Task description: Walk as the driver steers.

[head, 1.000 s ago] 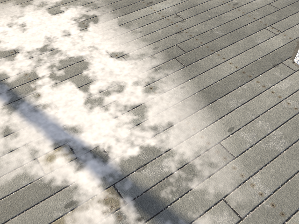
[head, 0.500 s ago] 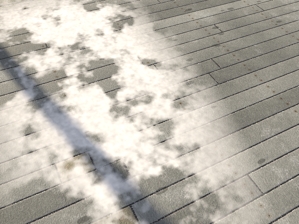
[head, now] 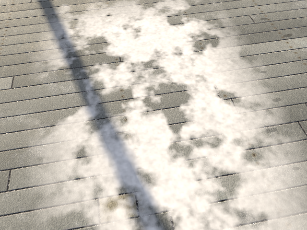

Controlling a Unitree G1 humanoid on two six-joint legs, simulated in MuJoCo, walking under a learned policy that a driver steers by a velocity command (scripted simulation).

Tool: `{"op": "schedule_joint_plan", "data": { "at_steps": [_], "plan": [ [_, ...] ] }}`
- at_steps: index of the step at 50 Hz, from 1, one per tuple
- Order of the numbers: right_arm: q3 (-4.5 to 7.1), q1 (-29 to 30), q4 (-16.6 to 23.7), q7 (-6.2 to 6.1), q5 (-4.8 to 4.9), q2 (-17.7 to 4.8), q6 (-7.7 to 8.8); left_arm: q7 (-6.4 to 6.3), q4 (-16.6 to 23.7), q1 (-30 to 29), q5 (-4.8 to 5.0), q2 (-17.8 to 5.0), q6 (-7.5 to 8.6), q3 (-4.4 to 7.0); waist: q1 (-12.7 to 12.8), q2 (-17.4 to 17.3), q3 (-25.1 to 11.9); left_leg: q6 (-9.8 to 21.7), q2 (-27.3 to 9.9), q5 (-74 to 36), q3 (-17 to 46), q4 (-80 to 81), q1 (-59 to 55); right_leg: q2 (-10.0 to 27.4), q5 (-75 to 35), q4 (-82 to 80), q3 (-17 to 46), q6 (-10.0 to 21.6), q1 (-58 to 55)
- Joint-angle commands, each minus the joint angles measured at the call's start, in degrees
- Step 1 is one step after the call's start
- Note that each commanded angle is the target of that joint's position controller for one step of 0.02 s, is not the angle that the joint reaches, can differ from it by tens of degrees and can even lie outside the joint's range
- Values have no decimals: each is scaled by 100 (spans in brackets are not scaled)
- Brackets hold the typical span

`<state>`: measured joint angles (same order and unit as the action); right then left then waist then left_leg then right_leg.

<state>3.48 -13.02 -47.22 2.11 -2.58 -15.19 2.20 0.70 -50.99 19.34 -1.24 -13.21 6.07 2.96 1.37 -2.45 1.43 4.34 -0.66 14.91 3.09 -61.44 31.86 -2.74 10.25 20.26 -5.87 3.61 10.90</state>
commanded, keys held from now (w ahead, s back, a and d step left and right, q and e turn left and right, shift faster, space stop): w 0.32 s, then w+e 0.68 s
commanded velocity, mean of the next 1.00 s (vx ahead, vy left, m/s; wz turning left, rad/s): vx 0.50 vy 0.00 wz -0.22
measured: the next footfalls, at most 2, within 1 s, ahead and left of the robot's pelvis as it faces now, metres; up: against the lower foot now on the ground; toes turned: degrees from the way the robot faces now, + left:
left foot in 0.26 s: +0.29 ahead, +0.12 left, +0.00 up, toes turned +5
right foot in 0.82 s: +0.57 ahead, -0.06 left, +0.00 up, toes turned -17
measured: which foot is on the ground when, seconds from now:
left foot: up 0.00-0.24, down 0.26-0.82, up 0.84-1.00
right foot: down 0.00-0.28, up 0.30-0.80, down 0.82-1.00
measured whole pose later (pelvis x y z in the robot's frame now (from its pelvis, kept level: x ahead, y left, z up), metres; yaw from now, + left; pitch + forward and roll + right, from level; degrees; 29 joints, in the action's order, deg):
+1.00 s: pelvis +0.52 -0.02 -0.01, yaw -19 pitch +0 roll +0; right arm 2.2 -11.2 -48.2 0.2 -2.3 -13.1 4.0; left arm 0.3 -52.4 15.8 -0.2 -14.8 2.1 4.3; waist 0.3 -0.7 3.3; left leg -0.6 -5.4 17.9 1.1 -66.1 29.9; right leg -8.5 10.2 22.8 -1.9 8.9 12.9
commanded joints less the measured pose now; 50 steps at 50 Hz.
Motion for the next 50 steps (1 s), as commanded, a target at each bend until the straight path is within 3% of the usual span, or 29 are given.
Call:
{"op": "schedule_joint_plan", "data": {
  "at_steps": [1, 5, 10, 12, 13, 14, 15, 16, 17, 18, 20, 21, 25, 30, 34, 37, 39, 40, 41, 42, 43, 44, 45, 47, 48, 50],
  "plan": [
    [-66, 71, 335, 74, -14, -38, 10, 29, 155, 92, 27, -466, 129, 55, -197, 550, 122, -114, -339, -581, -49, 668, 489, 1565, -638, -1365, 1285, 862, -106],
    [-194, 992, 569, 129, 59, 83, 59, 38, -27, 427, 65, -585, 81, 61, 22, 603, 215, -206, -316, -1217, -534, 2025, -5, 1343, -1063, -1341, 767, 717, -69],
    [-170, 1426, 708, 38, 69, -79, 103, -15, -307, 866, 33, -761, -33, 78, 134, 693, 279, -26, -127, -663, -750, 2797, -337, 1647, -1872, -844, 817, 661, -860],
    [-111, 815, 493, -20, 17, -130, 163, -46, -393, 844, 54, -810, -103, 80, -183, 646, 23, 151, 162, -487, -889, 3348, -1286, 1547, -2988, 76, 624, 543, -964],
    [-19, -54, 164, -76, -45, -310, 231, -54, -419, 885, 63, -714, -126, 43, -498, 428, -472, 303, 219, -515, -817, 3545, -2478, 1287, -3162, 1135, 383, 422, -633],
    [113, -1181, -47, -153, -158, -745, 283, -58, -205, 700, 81, -548, -119, -27, -979, -64, -1213, 631, -948, 173, 475, 3709, -3905, 1036, -1701, 2731, 143, 261, 401],
    [250, -1502, -143, -197, -122, -1284, 245, -29, -28, 1161, 222, 22, -109, -143, -782, -1410, -1674, 1313, -2427, 636, 3061, 4412, -5161, 89, 1757, 4623, -125, 26, 2426],
    [216, -1292, -130, -189, 97, -995, 186, -77, -107, 767, 69, -647, -145, 39, -793, -487, -1255, 1262, -2250, 499, 3144, 4578, -4713, 323, 1784, 5107, 589, 110, 2955],
    [125, -796, -90, -169, 118, -698, 200, -44, 4, 408, 91, -598, -125, 57, -555, -245, -650, 1089, -2011, 19, 2244, 4618, -4087, 541, 1259, 5058, 756, 174, 3007],
    [59, -485, -71, -138, 106, -415, 247, -23, -20, 283, 115, -466, -119, 30, -396, -38, -365, 904, -1771, -595, 1620, 4809, -3448, 678, 910, 4796, 808, 168, 2739],
    [-23, -263, -123, -170, 135, -116, 326, 35, -152, 420, 4, -294, -270, 28, -108, -121, -110, 554, -1383, -908, 756, 5143, -2737, 805, 633, 4442, 832, 75, 2276],
    [-27, -361, -191, -182, 129, -115, 380, 71, -174, 449, -28, -221, -336, 29, -70, -232, -81, 563, -1381, -1274, 580, 5208, -2569, 769, 570, 4427, 814, 38, 2141],
    [-20, -777, -466, -224, 170, -153, 490, 152, -4, -168, -49, -160, -453, 60, -30, -88, 180, 479, -1259, -2058, -215, 5403, -2666, 799, -170, 4209, 784, -47, 2764],
    [-59, -1020, -641, -267, 160, -162, 490, 214, 373, -1246, -30, -38, -430, -36, -180, -98, 414, 336, -1089, -2554, -973, 5401, -2731, 704, -1175, 2788, 410, -46, 2791],
    [-46, -1439, -869, -357, 145, -301, 439, 252, 659, -1909, -52, -53, -424, -92, -352, -82, 552, 293, -1290, -3151, -1265, 5207, -3351, 576, -1025, 1879, -38, 170, 2628],
    [-15, -1410, -938, -425, 122, -470, 360, 222, 668, -1726, -68, -161, -426, -42, -174, -216, 333, 221, -1392, -5126, -1540, 4387, -3848, 210, -289, 1611, -343, 486, 2079],
    [39, -1314, -927, -449, 95, -644, 265, 177, 456, -948, -76, -342, -411, 63, 175, -325, -162, 214, -1420, -6178, -1665, 2999, -3922, -196, 298, 1475, -476, 771, 1172],
    [59, -1251, -874, -433, 117, -720, 217, 148, 226, -207, -111, -503, -367, 161, 507, -218, -584, 146, -1354, -5628, -1729, 1822, -3493, -331, 228, 1054, -353, 953, 138],
    [41, -1190, -702, -399, 137, -650, 220, 66, 42, 623, -181, -987, -349, 342, 867, 266, -1124, -7, -1183, -3790, -1740, 87, -2265, 514, 767, 755, 894, 1293, -1265],
    [-37, -1300, -286, -261, 225, -90, 285, 14, 191, 379, -75, -1564, -415, 495, 417, 1831, -1617, -388, 250, 1425, -1389, -2245, 378, 2202, 726, 63, 4306, 2270, -2975],
    [34, -625, -112, -221, 177, -562, 380, -7, 190, 494, 48, -1520, -500, 488, 648, 791, -1564, -333, 170, 1230, -190, -2520, 1166, 2223, 525, -437, 4653, 2314, -2907],
    [-3, -245, 29, -197, 231, -467, 466, -64, 167, 143, 65, -1278, -501, 426, 470, 482, -794, -285, -206, 654, -69, -2155, 1386, 2144, 195, -519, 3801, 2092, -2253],
    [-8, -318, -19, -215, 236, -448, 504, -66, 158, -107, 77, -943, -473, 351, 168, -5, -279, -295, -422, 326, -107, -1478, 1009, 1913, -522, -643, 3255, 1794, -1350],
    [-22, -435, -39, -222, 28, -323, 299, -87, 205, -456, 105, -691, -370, 260, -229, -59, -81, -435, -591, 287, -67, -775, 249, 1351, -1370, -740, 2464, 1466, -423],
    [-24, -498, -37, -203, -27, -272, 181, -76, 210, -433, 123, -686, -306, 242, -291, 27, -129, -502, -585, 306, -96, -577, 67, 1225, -1641, -759, 2303, 1439, -259],
    [-37, -365, 65, -166, -40, -197, 38, -57, 161, -262, 144, -845, -219, 270, -329, 159, -96, -624, -567, 134, -223, -156, 86, 1023, -1891, -814, 2071, 1405, -51]
  ]
}}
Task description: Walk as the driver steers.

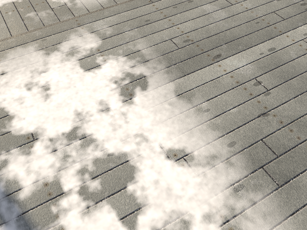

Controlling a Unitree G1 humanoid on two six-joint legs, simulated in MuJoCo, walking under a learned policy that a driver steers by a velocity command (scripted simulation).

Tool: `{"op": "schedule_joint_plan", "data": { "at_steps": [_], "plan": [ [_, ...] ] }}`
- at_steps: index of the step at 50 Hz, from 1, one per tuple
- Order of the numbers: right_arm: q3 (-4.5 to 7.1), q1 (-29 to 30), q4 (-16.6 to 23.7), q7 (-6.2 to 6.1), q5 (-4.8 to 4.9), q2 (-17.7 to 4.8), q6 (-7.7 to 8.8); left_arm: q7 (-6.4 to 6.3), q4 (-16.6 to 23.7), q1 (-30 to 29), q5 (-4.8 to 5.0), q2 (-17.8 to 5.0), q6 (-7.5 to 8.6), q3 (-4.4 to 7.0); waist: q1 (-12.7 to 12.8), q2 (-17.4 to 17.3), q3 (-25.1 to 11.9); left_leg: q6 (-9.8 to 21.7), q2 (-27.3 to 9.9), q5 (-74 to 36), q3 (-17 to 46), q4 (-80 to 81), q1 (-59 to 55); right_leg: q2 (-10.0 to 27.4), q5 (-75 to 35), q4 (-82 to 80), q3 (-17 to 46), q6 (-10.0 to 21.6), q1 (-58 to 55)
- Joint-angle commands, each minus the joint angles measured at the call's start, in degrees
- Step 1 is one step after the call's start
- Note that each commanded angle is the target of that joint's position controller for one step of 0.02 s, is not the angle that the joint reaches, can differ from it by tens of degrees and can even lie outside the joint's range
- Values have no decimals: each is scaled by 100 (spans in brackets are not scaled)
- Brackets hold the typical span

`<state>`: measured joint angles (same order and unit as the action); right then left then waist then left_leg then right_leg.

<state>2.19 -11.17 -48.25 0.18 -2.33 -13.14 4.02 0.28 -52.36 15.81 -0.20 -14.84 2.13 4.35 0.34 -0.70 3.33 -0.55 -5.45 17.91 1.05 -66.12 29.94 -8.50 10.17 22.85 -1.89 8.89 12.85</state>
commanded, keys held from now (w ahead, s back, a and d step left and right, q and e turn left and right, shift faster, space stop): w+e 0.06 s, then w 0.68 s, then w+q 0.26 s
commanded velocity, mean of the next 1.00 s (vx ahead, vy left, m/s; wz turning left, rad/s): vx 0.50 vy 0.00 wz -0.10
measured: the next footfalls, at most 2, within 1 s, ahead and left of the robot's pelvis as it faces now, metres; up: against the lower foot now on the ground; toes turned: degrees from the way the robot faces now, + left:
left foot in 0.36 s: +0.38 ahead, +0.12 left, +0.00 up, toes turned -6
right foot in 0.88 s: +0.62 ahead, -0.12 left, +0.00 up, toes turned -9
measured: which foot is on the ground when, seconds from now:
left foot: up 0.00-0.34, down 0.36-0.88, up 0.90-1.00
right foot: down 0.00-0.38, up 0.40-0.86, down 0.88-1.00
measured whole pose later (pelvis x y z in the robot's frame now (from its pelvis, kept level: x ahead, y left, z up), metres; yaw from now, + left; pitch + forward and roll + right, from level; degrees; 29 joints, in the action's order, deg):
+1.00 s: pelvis +0.54 -0.03 +0.00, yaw -3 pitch +0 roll +1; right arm 2.8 -22.6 -55.6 0.2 -0.4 -13.4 3.0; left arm 0.2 -47.4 7.0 -2.1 -12.6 4.6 1.6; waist -2.7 -1.4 2.5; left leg 4.9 0.3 21.8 0.5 -60.5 17.5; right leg 0.1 10.3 27.8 -6.3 3.6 18.3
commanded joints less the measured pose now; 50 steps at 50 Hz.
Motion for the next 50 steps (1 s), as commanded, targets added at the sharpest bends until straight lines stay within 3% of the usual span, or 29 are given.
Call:
{"op": "schedule_joint_plan", "data": {
  "at_steps": [1, 7, 12, 14, 15, 16, 17, 18, 19, 20, 21, 22, 23, 24, 27, 33, 35, 39, 41, 43, 44, 45, 46, 47, 48, 50],
  "plan": [
    [87, -325, 267, 38, -60, -400, -172, -11, 290, 192, 35, -756, 185, 147, -178, 54, -220, -188, -90, -389, -68, 563, 389, 1530, -1815, -1127, 1641, 825, -187],
    [37, 941, 694, 105, 0, -414, -183, -13, 160, 956, 30, -687, 182, 104, 337, 376, -96, -194, 19, -1770, -169, 2160, 885, 1404, -2071, -1097, 1585, 343, -871],
    [-29, 1677, 963, 165, 53, -427, -98, -97, 22, 1373, -67, -678, 202, 32, 597, 441, 24, 47, 250, -1780, -304, 3002, 871, 1632, -2695, -866, 1647, 308, -1651],
    [-13, 1602, 1006, 168, 70, -515, -51, -139, 14, 1288, -100, -776, 215, 34, 460, 500, 65, 233, 344, -1475, -280, 3315, 528, 1792, -3086, -710, 1693, 258, -1791],
    [12, 1292, 929, 150, 77, -576, -26, -152, 34, 1130, -102, -829, 228, 36, 268, 530, 10, 347, 454, -1263, -300, 3515, 23, 1795, -3580, -516, 1616, 163, -1715],
    [65, 818, 781, 107, 86, -683, -2, -150, 37, 1026, -107, -893, 247, 43, 58, 565, -189, 456, 650, -1009, -368, 3626, -654, 1751, -4349, -92, 1540, 77, -1655],
    [131, 10, 519, 44, 93, -789, 41, -119, 20, 944, -111, -919, 257, 39, -315, 416, -584, 591, 790, -1075, -441, 3951, -1614, 1550, -4689, 797, 1349, -16, -1547],
    [214, -903, 313, -41, 6, -1019, 97, -89, 78, 904, -78, -815, 291, -1, -710, 191, -1153, 822, 213, -968, 131, 4008, -3002, 1325, -3706, 2019, 1189, -103, -760],
    [373, -1597, 270, -87, -141, -1648, 99, -49, 212, 1477, 135, -292, 308, -114, -630, -945, -2075, 1488, -1413, -307, 2554, 4120, -4738, 528, -1043, 4126, 696, -387, 924],
    [375, -1456, 156, -7, 2, -1471, 6, -69, 127, 1594, 61, -564, 286, -58, -498, -1167, -2063, 1812, -1885, -159, 4150, 4931, -4649, 111, 1900, 5022, 703, -377, 1868],
    [287, -867, 247, 28, 119, -1073, -25, -71, 164, 1138, -77, -709, 248, -20, -287, -447, -1022, 1711, -1635, 339, 3429, 5051, -3739, 523, 1434, 5236, 886, -337, 2199],
    [205, -452, 297, 55, 135, -733, -11, -21, 254, 730, -114, -610, 257, -55, -214, -59, -515, 1586, -1376, 163, 2680, 5233, -2997, 745, 1028, 4950, 846, -342, 2166],
    [152, -323, 256, 54, 109, -580, 16, 20, 304, 559, -120, -504, 232, -70, -95, -88, -237, 1413, -1088, -250, 2111, 5411, -2540, 931, 857, 4631, 769, -345, 2052],
    [112, -348, 156, 38, 125, -484, 50, 58, 327, 554, -191, -459, 172, -80, 27, -252, -139, 1278, -860, -660, 1697, 5529, -2220, 1054, 778, 4373, 711, -400, 1860],
    [119, -670, -87, 60, 174, -546, 181, 138, 283, 604, -230, -282, 54, -132, 144, -372, -207, 1299, -659, -1664, 1111, 5709, -2068, 1153, 551, 4082, 467, -549, 1762],
    [126, -1202, -404, 74, 207, -615, 184, 192, 759, -891, -181, -133, 44, -251, -117, -301, 105, 1212, -357, -2160, 410, 6010, -2270, 1384, -642, 2401, 35, -806, 2327],
    [134, -1399, -496, 63, 204, -670, 188, 199, 865, -1283, -152, -72, 56, -299, -233, -321, 110, 1150, -351, -2396, 285, 5960, -2384, 1303, -919, 1815, -82, -805, 2137],
    [129, -1729, -672, 10, 163, -717, 148, 164, 1048, -1811, -135, -163, 88, -295, -360, -319, 165, 1140, -591, -2918, 452, 5623, -2908, 1156, -776, 1198, -105, -706, 1960],
    [154, -1658, -696, -31, 131, -820, 113, 134, 1062, -1727, -136, -244, 139, -264, -242, -339, 126, 1106, -706, -3380, 606, 5275, -3127, 1049, -369, 946, -64, -607, 1691],
    [175, -1463, -686, -45, 142, -908, 84, 63, 786, -831, -163, -389, 235, -177, 204, -262, -276, 959, -547, -4224, 540, 4274, -3018, 788, -145, 392, -130, -456, 422],
    [142, -1441, -657, -30, 178, -802, 87, -10, 499, 77, -246, -631, 318, -79, 544, -17, -846, 844, -239, -3828, 332, 3183, -2463, 1011, -257, 221, 100, -289, -931],
    [38, -1476, -388, -4, 303, -419, 110, -104, 440, 958, -402, -1174, 367, 56, 788, 728, -1711, 654, 253, -1880, 12, 1407, -1077, 2557, 421, 44, 1800, 68, -2546],
    [17, -2042, -375, -48, 380, -170, 63, -74, 419, 979, -332, -1503, 272, 154, 526, 1601, -2149, 581, 923, 1366, -186, 68, 285, 3598, 648, -557, 3681, 537, -3115],
    [174, -1677, -481, -86, 224, -734, -26, -47, 484, 579, -192, -978, 216, 54, 427, 657, -1447, 650, 543, 995, 224, -322, 584, 3286, 1146, -684, 3365, 412, -2418],
    [180, -1374, -424, -33, 204, -621, -26, -31, 546, 93, -149, -604, 232, -47, 253, 465, -718, 646, 335, 473, 272, -215, 594, 3019, 976, -908, 2534, 256, -1635],
    [187, -1184, -419, 50, 119, -447, -120, -44, 527, -206, -128, -296, 302, -120, 34, 567, -255, 556, 87, 3, 198, 83, 296, 2567, 183, -1256, 1437, -42, -794]
  ]
}}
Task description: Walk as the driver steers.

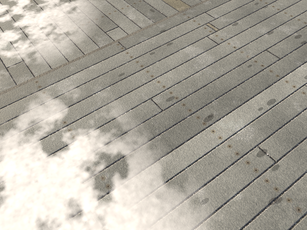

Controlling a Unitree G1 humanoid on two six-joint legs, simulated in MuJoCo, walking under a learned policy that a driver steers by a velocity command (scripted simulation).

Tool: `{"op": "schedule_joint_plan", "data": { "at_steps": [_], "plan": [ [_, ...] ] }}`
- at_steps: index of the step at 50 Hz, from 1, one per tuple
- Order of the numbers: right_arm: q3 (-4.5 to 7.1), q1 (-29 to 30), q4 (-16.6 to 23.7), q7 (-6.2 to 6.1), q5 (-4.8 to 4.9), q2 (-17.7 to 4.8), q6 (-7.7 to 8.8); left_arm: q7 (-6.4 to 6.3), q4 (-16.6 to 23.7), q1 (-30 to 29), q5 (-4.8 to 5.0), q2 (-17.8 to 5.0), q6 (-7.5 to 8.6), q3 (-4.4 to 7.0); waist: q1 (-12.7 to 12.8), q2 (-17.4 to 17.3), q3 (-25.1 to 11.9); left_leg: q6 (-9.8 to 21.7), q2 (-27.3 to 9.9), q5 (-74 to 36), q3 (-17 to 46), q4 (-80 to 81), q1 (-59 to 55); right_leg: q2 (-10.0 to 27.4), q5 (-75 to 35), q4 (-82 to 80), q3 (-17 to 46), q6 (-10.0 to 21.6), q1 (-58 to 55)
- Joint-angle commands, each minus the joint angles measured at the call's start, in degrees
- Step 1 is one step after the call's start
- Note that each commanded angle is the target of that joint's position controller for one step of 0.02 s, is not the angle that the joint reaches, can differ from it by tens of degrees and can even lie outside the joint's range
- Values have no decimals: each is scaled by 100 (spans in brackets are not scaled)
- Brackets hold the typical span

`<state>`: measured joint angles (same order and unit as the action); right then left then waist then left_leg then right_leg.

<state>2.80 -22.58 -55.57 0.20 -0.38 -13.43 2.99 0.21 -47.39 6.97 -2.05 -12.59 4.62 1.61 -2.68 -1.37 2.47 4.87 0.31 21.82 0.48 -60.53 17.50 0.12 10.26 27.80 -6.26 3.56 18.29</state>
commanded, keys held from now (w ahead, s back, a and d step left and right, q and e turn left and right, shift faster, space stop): w+q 0.18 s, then q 0.82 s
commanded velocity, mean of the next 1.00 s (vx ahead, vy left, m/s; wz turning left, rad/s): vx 0.21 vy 0.00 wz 0.55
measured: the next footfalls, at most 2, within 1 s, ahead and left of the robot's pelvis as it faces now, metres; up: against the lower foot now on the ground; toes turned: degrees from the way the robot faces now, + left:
left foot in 0.40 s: +0.32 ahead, +0.12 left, +0.00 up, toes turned +17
right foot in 1.00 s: +0.36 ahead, -0.06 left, +0.00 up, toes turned +40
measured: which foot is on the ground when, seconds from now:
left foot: up 0.00-0.38, down 0.40-1.00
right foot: down 0.00-0.38, up 0.40-0.98, down 1.00-1.00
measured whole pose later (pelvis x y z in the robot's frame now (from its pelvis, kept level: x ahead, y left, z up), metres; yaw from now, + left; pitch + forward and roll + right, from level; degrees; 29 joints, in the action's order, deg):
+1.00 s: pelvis +0.27 +0.01 +0.00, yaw +35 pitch +2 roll +0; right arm 5.5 -14.3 -45.2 0.4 -0.7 -16.7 -2.7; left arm -3.0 -42.9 8.9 -0.1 -15.0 -0.8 2.1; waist -2.3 -1.7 1.2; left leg 3.4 11.1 6.2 13.7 -25.7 19.7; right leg -3.2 18.5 28.7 4.3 1.1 15.1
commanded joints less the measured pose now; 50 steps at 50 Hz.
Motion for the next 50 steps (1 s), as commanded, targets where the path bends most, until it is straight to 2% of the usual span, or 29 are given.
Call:
{"op": "schedule_joint_plan", "data": {
  "at_steps": [1, 4, 9, 11, 13, 14, 16, 18, 19, 20, 21, 22, 23, 24, 25, 26, 27, 29, 31, 36, 38, 44, 46, 48, 49, 50],
  "plan": [
    [123, -91, 302, 98, -122, -337, -98, -60, -26, 681, 77, -470, 91, 140, 224, 682, -115, -51, -532, -500, 221, -444, 1423, 1566, -136, -1831, 1503, 413, -1141],
    [133, 230, 457, 191, -134, -214, -228, -75, -180, 952, 146, -540, 230, 178, 135, 579, -78, -144, -578, -945, 128, -426, 1704, 1502, -951, -1961, 865, 426, -1155],
    [92, 1211, 838, 286, -133, -162, -258, -92, -397, 1337, 107, -504, 230, 177, 237, 523, 201, -247, -618, -1893, -55, 495, 2287, 1361, -1476, -2040, 66, 440, -1323],
    [23, 1566, 975, 312, -142, -59, -229, -119, -425, 1296, 121, -542, 214, 169, 237, 499, 342, -246, -496, -2210, -341, 1363, 1919, 1266, -2570, -1807, -371, 379, -1215],
    [-32, 1857, 1086, 332, -162, -2, -211, -157, -497, 1440, 141, -662, 185, 188, 332, 543, 314, -165, -325, -2323, -697, 2005, 1507, 1280, -3409, -1520, -655, 326, -1330],
    [-34, 1892, 1118, 336, -176, -28, -206, -175, -540, 1529, 144, -714, 159, 200, 357, 581, 248, -107, -240, -2253, -797, 2169, 1371, 1320, -3750, -1326, -714, 299, -1507],
    [3, 1658, 1104, 318, -224, -157, -193, -234, -562, 1509, 153, -829, 84, 239, 250, 730, 46, 66, -18, -1841, -889, 2368, 1021, 1380, -4631, -703, -797, 233, -1828],
    [91, 995, 957, 263, -252, -357, -141, -286, -529, 1409, 163, -966, -29, 303, 0, 780, -356, 302, 290, -1396, -900, 2650, 354, 1402, -5121, 495, -800, 188, -1973],
    [166, 416, 786, 207, -286, -483, -65, -276, -485, 1331, 189, -992, -90, 321, -261, 577, -711, 439, 411, -1799, -810, 3209, -361, 1322, -4460, 1589, -819, 68, -1793],
    [301, -23, 697, 116, -327, -926, 15, -247, -388, 1425, 210, -961, -104, 325, -460, 13, -1114, 674, -205, -3618, -54, 3456, -1455, 1034, -2484, 3154, -850, -181, -881],
    [455, 208, 807, 55, -249, -1576, -18, -193, -163, 2040, 177, -335, -136, 222, 185, -1051, -1627, 1483, -1944, -7959, 1939, 2498, -3073, 85, 2984, 5146, -611, -462, 1089],
    [510, -209, 905, 38, 49, -1675, -121, -184, -71, 1860, 155, -604, -209, 241, -232, -495, -2539, 2100, -2294, -7404, 2842, 3117, -3273, -106, 2734, 5682, 544, -530, 1488],
    [468, 291, 1022, -26, 69, -1435, -217, -187, 6, 1457, 159, -599, -235, 230, -106, -165, -1859, 1974, -2107, -5843, 2444, 3541, -2562, 182, 2169, 5589, 740, -521, 1744],
    [361, 769, 1099, -55, 94, -1042, -280, -185, 61, 1111, 129, -612, -234, 228, 30, 40, -1037, 1704, -1768, -4863, 2094, 3916, -1653, 348, 1721, 5113, 739, -527, 1767],
    [290, 988, 1103, -72, 94, -803, -308, -194, 84, 968, 50, -649, -276, 249, 206, 135, -614, 1434, -1446, -4466, 1861, 4107, -1082, 447, 1522, 4687, 778, -543, 1634],
    [254, 1094, 1138, -90, 97, -673, -321, -195, 91, 1075, -17, -657, -379, 262, 338, 71, -529, 1275, -1224, -4212, 1631, 4238, -657, 482, 1379, 4371, 790, -570, 1333],
    [244, 1108, 1144, -75, 47, -671, -307, -196, 73, 1158, -38, -610, -485, 260, 395, 47, -588, 1161, -1088, -4087, 1518, 4287, -422, 434, 1281, 4191, 773, -580, 1092],
    [301, 1060, 1157, -34, -25, -869, -250, -190, 107, 1195, 0, -494, -590, 235, 448, 36, -753, 1053, -913, -3984, 1442, 4294, -285, 345, 1123, 3915, 764, -601, 950],
    [342, 999, 1185, -27, -37, -984, -254, -194, 194, 1011, 8, -513, -638, 241, 389, -84, -795, 950, -823, -3305, 1546, 4370, -273, 321, 959, 3628, 816, -625, 1068],
    [383, 776, 1240, -55, -39, -1049, -391, -224, 467, 327, 30, -666, -722, 276, 120, -376, -616, 771, -727, -1004, 2212, 4633, -489, 242, 844, 2926, 1006, -709, 1497],
    [400, 686, 1250, -59, -54, -1069, -422, -238, 542, 168, 55, -681, -714, 271, 47, -429, -535, 764, -739, -634, 2468, 4657, -607, 174, 917, 2640, 1061, -696, 1538],
    [444, 674, 1306, -21, -110, -1130, -466, -280, 685, 92, 168, -699, -602, 215, 19, -535, -554, 765, -697, -1283, 2941, 4393, -716, -186, 1325, 1722, 1097, -481, 899],
    [452, 759, 1327, 5, -105, -1142, -490, -295, 696, 264, 220, -723, -552, 198, 92, -591, -587, 710, -660, -1697, 3118, 4307, -665, -325, 1430, 1215, 1089, -375, 464],
    [455, 944, 1354, 29, -60, -1129, -524, -327, 633, 656, 255, -726, -501, 184, 304, -577, -586, 498, -497, -1718, 3168, 4210, -398, -435, 1156, 215, 1020, -255, -297],
    [443, 1065, 1382, 18, 5, -1094, -533, -362, 573, 932, 226, -773, -467, 196, 485, -486, -551, 240, -273, -1252, 3051, 4084, -38, -353, 655, -703, 1022, -192, -920],
    [373, 931, 1424, -8, 60, -814, -521, -416, 611, 853, 147, -1159, -446, 279, 340, 210, -507, -134, 228, 28, 2560, 3479, 545, 485, 855, -1449, 1808, 2, -1400]
  ]
}}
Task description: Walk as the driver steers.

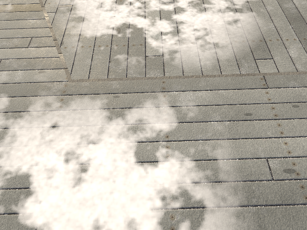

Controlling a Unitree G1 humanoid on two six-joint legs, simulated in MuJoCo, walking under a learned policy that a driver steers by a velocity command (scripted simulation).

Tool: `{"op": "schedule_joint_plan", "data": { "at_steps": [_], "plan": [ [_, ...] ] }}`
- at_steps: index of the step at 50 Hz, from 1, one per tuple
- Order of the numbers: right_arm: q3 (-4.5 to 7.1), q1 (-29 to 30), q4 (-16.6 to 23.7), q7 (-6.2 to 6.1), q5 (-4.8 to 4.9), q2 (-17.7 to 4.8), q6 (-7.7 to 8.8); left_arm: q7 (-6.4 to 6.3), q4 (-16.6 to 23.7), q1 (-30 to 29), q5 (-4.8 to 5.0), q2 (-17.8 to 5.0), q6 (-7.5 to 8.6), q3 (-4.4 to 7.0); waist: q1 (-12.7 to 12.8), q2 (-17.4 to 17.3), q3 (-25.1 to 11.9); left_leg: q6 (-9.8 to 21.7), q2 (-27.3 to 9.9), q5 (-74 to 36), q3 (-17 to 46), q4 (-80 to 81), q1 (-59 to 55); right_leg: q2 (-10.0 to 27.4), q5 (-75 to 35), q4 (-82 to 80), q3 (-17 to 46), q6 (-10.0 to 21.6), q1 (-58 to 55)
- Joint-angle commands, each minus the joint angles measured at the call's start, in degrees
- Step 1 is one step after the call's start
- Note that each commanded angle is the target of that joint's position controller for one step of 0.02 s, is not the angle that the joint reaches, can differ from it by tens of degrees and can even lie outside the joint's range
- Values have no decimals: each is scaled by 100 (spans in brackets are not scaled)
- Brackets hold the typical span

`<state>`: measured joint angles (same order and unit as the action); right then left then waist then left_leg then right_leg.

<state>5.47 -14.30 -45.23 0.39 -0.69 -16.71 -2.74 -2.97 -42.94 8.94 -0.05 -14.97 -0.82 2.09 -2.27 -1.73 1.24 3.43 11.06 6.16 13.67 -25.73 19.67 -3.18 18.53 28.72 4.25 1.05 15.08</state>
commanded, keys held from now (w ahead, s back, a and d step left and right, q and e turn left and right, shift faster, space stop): no key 1.00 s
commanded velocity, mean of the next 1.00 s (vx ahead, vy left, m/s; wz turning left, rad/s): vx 0.00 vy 0.00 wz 0.14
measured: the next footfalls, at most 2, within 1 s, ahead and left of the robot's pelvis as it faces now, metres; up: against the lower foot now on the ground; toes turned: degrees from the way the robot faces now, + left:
left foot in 0.40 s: -0.01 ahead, +0.10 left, +0.00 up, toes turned +2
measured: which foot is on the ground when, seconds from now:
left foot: down 0.00-0.00, up 0.02-0.38, down 0.40-1.00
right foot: down 0.00-1.00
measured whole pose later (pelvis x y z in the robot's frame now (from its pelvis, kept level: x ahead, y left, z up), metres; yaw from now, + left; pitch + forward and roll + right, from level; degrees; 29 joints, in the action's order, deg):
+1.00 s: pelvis -0.02 +0.01 +0.01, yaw +6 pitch -2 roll +0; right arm -0.9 -13.6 -63.2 -2.1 -0.3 -12.4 0.1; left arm -1.5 -62.6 14.3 -0.7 -12.3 -0.7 0.1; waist 0.7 0.6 1.9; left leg 2.6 3.7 12.8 3.0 -20.3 5.6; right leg 0.6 11.0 21.3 -0.1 -0.4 8.5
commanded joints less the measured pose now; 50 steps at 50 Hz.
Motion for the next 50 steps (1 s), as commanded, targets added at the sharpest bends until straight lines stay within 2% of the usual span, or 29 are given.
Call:
{"op": "schedule_joint_plan", "data": {
  "at_steps": [1, 2, 3, 4, 5, 6, 11, 15, 17, 18, 19, 20, 21, 22, 23, 25, 27, 30, 35, 50],
  "plan": [
    [60, -47, 494, -65, 147, -278, 84, -94, 395, 304, -139, -1452, 71, 317, 162, 1380, -367, -284, 106, 2358, -185, -1386, 1187, 2355, 67, -1928, 2452, 853, -1220],
    [180, 37, 398, -96, -111, -789, 101, -43, 400, 110, -203, -1324, 41, 306, 165, 1004, -110, -352, -158, 2537, -493, -2583, 1195, 2574, -1043, -1690, 2393, 1301, -431],
    [202, -55, 320, -71, -135, -810, 100, -2, 449, -29, -150, -921, 57, 195, 5, 656, -113, -366, -291, 2300, -408, -3143, 882, 2284, -1715, -1505, 1930, 1292, -202],
    [184, -208, 209, -38, -125, -721, 67, 42, 455, -231, -110, -708, 74, 138, -133, 551, -42, -395, -308, 1979, -427, -3514, 773, 1869, -2088, -1366, 1322, 1110, -103],
    [165, -319, 149, -1, -115, -671, 22, 62, 483, -303, -105, -666, 83, 120, -171, 770, -127, -433, -290, 1780, -477, -3809, 783, 1577, -2352, -1259, 942, 973, -267],
    [138, -379, 103, 39, -99, -628, -14, 65, 486, -237, -111, -653, 89, 111, -109, 981, -145, -493, -269, 1770, -553, -4001, 875, 1456, -2841, -1160, 722, 970, -428],
    [-38, 211, 177, 27, -2, -391, -87, 94, 190, 514, -100, -743, 133, 136, 324, 986, -254, -692, -440, 1863, -630, -2889, 931, 1491, -3762, -835, 583, 1074, -1406],
    [-180, 367, 93, -29, 76, -289, -116, 166, 44, 538, -132, -876, 105, 158, 415, 1264, -337, -584, -631, 2111, -1165, -1351, -159, 1445, -3769, -699, 506, 1053, -1171],
    [-216, 280, 3, -78, 111, -288, -88, 198, -74, 593, -125, -928, 57, 177, 360, 1310, -317, -466, -672, 1716, -1319, -500, -557, 1443, -3993, -551, 578, 1019, -1112],
    [-245, 121, -95, -103, 103, -240, -50, 203, -126, 546, -94, -920, 32, 175, 218, 1190, -305, -385, -705, 1056, -1373, 339, -940, 1387, -3969, -415, 531, 886, -997],
    [-263, 46, -163, -137, 55, -282, 15, 200, -177, 567, -77, -877, 32, 164, 149, 1001, -318, -295, -892, 121, -1162, 1097, -1514, 1359, -3650, -338, 527, 650, -679],
    [-243, 50, -171, -185, -46, -533, 102, 215, -149, 657, -58, -711, 78, 115, 233, 589, -545, -168, -1458, -312, -517, 1181, -2243, 1249, -2828, -237, 450, 360, -184],
    [-189, 290, -152, -218, -82, -957, 145, 246, -54, 823, -14, -409, 133, 34, 548, -446, -521, 182, -2308, -1876, 309, 809, -2353, 696, -1266, -181, -54, 136, 285],
    [-302, 483, -222, -188, 17, -560, 177, 188, -245, 741, -31, -328, 72, -24, 425, -506, -456, 463, -2463, -1855, 143, 666, -1527, 625, -300, -624, -203, 69, -453],
    [-371, 697, -209, -165, 17, -372, 214, 165, -323, 630, -70, -431, 37, -2, 452, -498, -242, 326, -2152, -1199, -1, 719, -1330, 604, -574, -759, -133, 42, -625],
    [-387, 594, -374, -202, -11, -415, 237, 200, -438, 425, -75, -659, 32, 67, 297, -513, -13, 69, -1730, -551, -207, 826, -1182, 632, -1241, -805, -72, 35, -721],
    [-387, 393, -597, -239, 38, -457, 261, 225, -621, 590, -68, -588, 44, 43, 317, -394, 24, 21, -1630, -465, -300, 860, -1204, 723, -1456, -885, -39, 28, -768],
    [-421, 367, -783, -237, 41, -375, 276, 203, -901, 652, -72, -482, 50, 4, 311, -64, 119, 41, -1618, -252, -312, 891, -1172, 734, -1360, -981, -30, -5, -748],
    [-451, 367, -1069, -245, 38, -362, 305, 185, -1244, 647, -74, -424, 37, -27, 328, 79, 186, 55, -1579, 58, -306, 1013, -986, 767, -1286, -1015, -16, -16, -836],
    [-562, -72, -1709, -270, 33, -149, 328, 125, -1912, 748, -59, -261, 44, -133, 308, 150, 183, 40, -1481, 18, -428, 992, -922, 828, -1250, -961, -1, 24, -811]
  ]
}}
